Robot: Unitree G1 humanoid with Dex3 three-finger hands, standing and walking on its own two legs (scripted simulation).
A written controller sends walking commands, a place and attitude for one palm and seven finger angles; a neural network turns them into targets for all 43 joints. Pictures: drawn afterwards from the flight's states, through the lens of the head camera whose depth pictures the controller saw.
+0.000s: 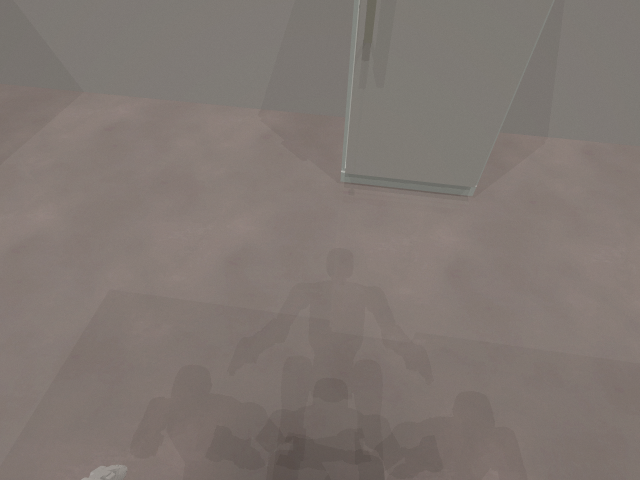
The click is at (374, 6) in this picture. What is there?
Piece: fridge door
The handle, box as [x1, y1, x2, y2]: [364, 0, 376, 42]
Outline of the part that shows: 376,0 368,0 364,42 371,42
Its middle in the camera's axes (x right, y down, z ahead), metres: +0.17 -0.81 +1.20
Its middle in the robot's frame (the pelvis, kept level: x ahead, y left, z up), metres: +1.47 -0.08 +0.13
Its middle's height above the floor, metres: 0.90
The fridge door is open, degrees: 0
